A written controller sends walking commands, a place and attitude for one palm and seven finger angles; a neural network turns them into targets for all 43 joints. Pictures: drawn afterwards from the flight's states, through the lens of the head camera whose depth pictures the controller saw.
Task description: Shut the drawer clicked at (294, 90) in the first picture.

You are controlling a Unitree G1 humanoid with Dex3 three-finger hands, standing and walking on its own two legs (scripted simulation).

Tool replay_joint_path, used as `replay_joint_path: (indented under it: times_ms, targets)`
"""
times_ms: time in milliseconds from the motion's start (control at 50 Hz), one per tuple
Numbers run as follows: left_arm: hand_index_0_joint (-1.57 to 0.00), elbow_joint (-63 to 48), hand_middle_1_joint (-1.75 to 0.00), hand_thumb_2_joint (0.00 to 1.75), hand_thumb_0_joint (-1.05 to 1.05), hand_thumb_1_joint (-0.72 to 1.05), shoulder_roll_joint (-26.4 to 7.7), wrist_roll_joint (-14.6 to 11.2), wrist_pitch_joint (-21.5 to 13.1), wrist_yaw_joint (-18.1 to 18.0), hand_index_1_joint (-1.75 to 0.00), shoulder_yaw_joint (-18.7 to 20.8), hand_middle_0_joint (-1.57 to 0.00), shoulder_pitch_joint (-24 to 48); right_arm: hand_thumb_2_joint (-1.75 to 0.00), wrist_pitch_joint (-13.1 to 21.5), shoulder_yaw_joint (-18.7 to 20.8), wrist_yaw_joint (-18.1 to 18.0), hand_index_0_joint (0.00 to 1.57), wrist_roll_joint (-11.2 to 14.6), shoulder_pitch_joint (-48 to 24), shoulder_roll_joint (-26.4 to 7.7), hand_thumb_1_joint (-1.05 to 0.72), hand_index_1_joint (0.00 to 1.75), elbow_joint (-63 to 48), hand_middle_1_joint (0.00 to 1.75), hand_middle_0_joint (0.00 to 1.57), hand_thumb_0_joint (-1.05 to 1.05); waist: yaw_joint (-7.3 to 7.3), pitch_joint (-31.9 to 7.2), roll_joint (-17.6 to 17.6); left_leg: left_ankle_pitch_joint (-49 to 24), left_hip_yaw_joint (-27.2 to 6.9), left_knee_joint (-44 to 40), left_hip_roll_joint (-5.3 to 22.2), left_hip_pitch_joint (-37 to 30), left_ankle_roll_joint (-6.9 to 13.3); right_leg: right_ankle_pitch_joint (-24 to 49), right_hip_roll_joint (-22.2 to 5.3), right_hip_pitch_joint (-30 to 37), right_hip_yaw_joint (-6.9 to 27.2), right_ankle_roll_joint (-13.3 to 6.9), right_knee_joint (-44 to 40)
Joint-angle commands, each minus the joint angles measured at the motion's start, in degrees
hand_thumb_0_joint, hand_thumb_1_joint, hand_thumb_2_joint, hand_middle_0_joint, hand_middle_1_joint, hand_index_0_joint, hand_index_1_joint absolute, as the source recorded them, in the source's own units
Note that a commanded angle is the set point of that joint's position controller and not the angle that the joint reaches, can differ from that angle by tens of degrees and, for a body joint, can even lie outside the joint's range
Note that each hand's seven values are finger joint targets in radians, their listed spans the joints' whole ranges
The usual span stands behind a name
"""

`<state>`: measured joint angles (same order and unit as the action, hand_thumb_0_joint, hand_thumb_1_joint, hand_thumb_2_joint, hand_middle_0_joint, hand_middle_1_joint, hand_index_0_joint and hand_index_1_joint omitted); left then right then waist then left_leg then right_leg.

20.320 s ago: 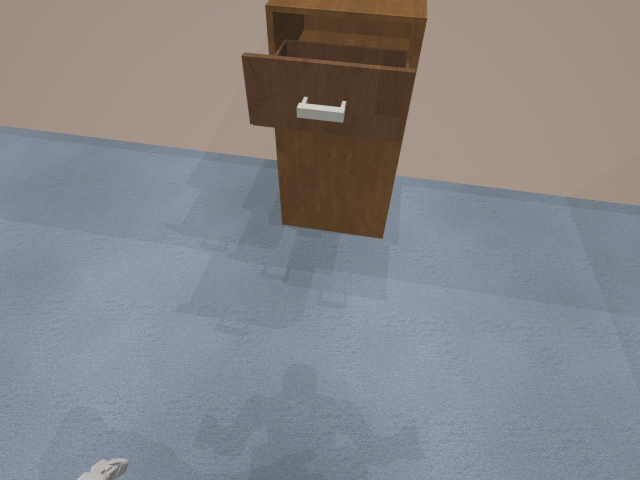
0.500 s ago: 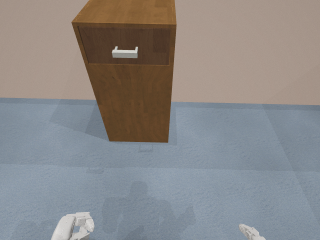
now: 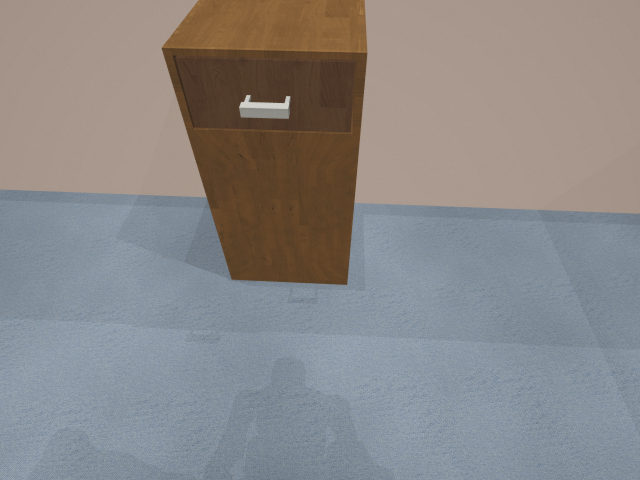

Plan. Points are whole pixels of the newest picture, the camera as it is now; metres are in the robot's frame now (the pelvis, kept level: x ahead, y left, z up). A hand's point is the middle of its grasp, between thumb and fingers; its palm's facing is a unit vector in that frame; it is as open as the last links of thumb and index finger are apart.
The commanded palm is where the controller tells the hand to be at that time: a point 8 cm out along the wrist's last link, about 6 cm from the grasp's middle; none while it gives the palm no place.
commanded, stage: let the arm hang, fingers relaxed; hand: left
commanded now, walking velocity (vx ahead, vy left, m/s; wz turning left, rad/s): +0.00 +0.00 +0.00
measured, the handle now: (266, 105) +0.89 +0.18 +0.00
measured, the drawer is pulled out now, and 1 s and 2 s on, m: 0.00 0.00 0.00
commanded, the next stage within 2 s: look to check the result in 0.38 s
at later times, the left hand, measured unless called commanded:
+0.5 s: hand out of the picture +0.04 +0.18 -0.17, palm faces +0.00 -0.98 -0.22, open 7.3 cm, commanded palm none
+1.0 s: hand out of the picture +0.06 +0.19 -0.17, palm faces +0.00 -0.97 -0.25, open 7.4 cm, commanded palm none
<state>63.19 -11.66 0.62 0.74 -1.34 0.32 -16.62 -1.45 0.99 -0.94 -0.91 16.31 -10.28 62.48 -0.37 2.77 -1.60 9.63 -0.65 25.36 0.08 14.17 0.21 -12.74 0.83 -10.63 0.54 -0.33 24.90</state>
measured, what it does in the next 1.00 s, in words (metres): stands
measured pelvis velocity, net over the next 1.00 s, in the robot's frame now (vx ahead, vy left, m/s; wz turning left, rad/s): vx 0.02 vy -0.01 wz -0.01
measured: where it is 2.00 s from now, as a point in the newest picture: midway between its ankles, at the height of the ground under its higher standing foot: outside the picture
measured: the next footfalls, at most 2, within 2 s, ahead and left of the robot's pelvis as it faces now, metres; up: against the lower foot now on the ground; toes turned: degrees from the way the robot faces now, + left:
none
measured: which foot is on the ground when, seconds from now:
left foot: down 0.00-1.00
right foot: down 0.00-1.00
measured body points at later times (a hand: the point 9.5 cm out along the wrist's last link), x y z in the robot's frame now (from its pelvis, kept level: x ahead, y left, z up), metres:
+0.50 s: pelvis +0.01 +0.00 +0.00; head +0.03 -0.01 +0.45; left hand +0.04 +0.23 -0.15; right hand +0.02 -0.23 -0.16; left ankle +0.05 +0.12 -0.74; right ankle +0.01 -0.12 -0.74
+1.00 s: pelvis +0.02 -0.01 +0.00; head +0.04 -0.01 +0.45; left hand +0.06 +0.24 -0.15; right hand +0.05 -0.26 -0.15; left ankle +0.05 +0.12 -0.74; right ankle +0.01 -0.12 -0.74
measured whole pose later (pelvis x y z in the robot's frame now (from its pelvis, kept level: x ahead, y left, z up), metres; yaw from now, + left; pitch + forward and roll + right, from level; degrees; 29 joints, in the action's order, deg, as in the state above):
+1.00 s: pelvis +0.02 -0.01 +0.00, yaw +0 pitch -2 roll +0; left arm 65.0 -12.4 0.6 -0.7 -1.2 0.9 -11.3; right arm -0.3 1.4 -1.4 -0.8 11.2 -12.6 64.8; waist -0.6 2.8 -0.7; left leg 10.1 -0.4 22.1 0.7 10.5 -0.6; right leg -13.1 1.4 -7.2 0.8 -1.0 21.7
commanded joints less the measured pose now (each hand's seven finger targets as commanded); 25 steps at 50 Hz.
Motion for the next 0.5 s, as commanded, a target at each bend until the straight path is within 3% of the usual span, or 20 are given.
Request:
replay_joint_path:
  times_ms: [0, 240, 340, 480]
  targets:
    - [-0.2, -1.33, -0.3, 0.9, 0.0, 0.9, -6.78, -0.06, -1.02, -0.21, -0.3, 1.43, -0.2, -0.78, -0.9, 1.28, 1.08, -0.56, 0.2, -0.19, 2.85, -5.98, -0.9, 0.3, -1.16, 0.3, 0.2, 0.0, 0.02, 2.43, 0.99, 6.44, -5.09, -6.6, 4.58, -1.22, 1.93, -8.42, -5.04, -5.87, 5.22, -2.83, -7.14]
    - [-0.2, -0.27, -0.3, 0.9, 0.0, 0.9, -5.47, -0.07, -1.69, -0.41, -0.3, 1.62, -0.2, 0.17, -0.9, 2.13, 1.14, -0.98, 0.2, -0.06, 1.98, -5.4, -0.9, 0.3, 0.06, 0.3, 0.2, 0.0, 0.02, 0.02, -0.09, -1.7, -4.64, -5.85, 4.98, -3.52, 1.87, 0.23, -5.38, -3.04, 4.9, -2.56, -5.82]
    - [-0.2, -0.17, -0.3, 0.9, 0.0, 0.9, -5.6, -0.03, -1.55, -0.38, -0.3, 1.68, -0.2, 0.86, -0.9, 1.97, 1.25, -1.01, 0.2, -0.1, 1.46, -5.6, -0.9, 0.3, 0.17, 0.3, 0.2, 0.0, -0.06, 1.7, -0.4, 0.21, -4.75, -6.46, 4.96, -2.92, 1.77, -1.38, -5.24, -3.74, 5.03, -2.51, -6.36]
    - [-0.2, -0.15, -0.3, 0.9, 0.0, 0.9, -6.24, -0.04, -1.92, -0.38, -0.3, 1.94, -0.2, 1.54, -0.9, 2.32, 1.43, -1.14, 0.2, 0.01, 0.51, -6.73, -0.9, 0.3, 0.04, 0.3, 0.2, 0.0, -0.16, -1.21, 0.94, -4.3, -4.46, -5.53, 5.39, -5.24, 1.88, 2.91, -5.49, -1.92, 4.92, -2.48, -5.91]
